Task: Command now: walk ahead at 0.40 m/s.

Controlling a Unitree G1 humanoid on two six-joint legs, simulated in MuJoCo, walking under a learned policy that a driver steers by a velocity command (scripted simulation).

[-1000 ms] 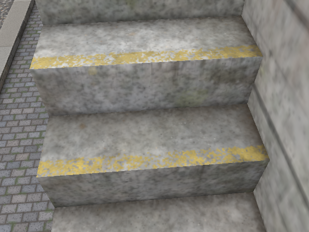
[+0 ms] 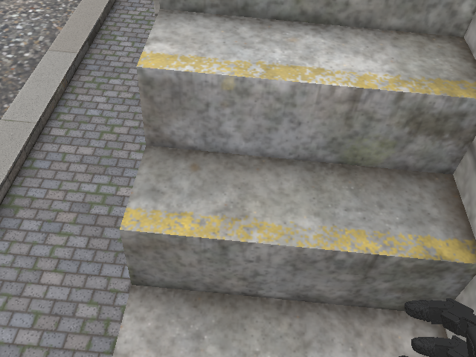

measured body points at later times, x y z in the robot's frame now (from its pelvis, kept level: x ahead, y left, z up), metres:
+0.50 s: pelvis +0.06 -0.11 +0.05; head +0.08 -0.15 +0.49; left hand +0.14 +0.13 -0.06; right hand +0.16 -0.34 -0.10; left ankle -0.02 +0.05 -0.44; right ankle +0.07 -0.21 -0.60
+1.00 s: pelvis +0.24 -0.06 +0.16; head +0.29 -0.10 +0.60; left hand +0.19 +0.18 +0.04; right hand +0.47 -0.25 +0.06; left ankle +0.38 +0.06 -0.41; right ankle +0.08 -0.20 -0.58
